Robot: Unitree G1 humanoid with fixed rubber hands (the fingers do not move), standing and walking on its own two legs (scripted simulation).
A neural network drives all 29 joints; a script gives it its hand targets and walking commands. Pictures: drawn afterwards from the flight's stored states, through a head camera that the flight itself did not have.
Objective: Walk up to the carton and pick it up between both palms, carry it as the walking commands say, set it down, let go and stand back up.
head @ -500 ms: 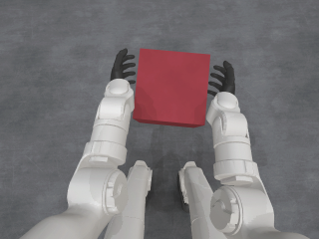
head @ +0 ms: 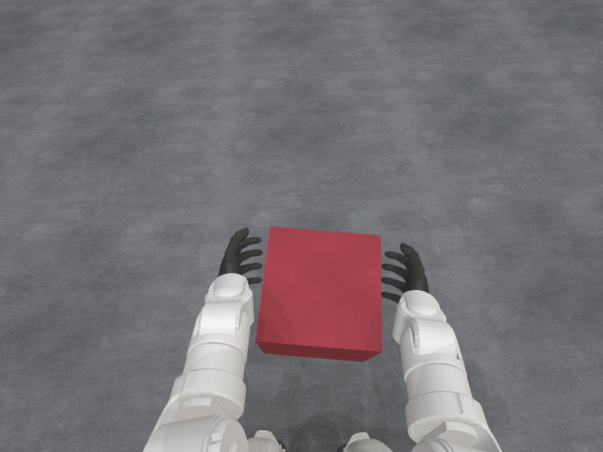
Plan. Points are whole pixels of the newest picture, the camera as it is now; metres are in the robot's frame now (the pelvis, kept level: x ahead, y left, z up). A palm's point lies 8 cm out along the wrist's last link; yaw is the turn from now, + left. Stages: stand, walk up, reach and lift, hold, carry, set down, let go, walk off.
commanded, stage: reach and lift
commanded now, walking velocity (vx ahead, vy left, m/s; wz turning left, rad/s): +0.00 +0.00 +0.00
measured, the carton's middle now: (318, 297) +0.37 -0.01 -0.11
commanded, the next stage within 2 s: none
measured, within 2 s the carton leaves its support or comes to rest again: neither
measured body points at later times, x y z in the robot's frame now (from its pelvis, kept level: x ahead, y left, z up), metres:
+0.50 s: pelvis +0.04 +0.00 +0.03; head +0.01 +0.01 +0.47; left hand +0.36 +0.13 +0.05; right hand +0.35 -0.14 +0.05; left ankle +0.06 +0.11 -0.71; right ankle +0.05 -0.12 -0.71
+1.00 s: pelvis +0.00 +0.00 +0.02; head -0.05 +0.01 +0.47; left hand +0.34 +0.12 +0.08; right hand +0.32 -0.13 +0.07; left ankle +0.06 +0.11 -0.71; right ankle +0.05 -0.12 -0.71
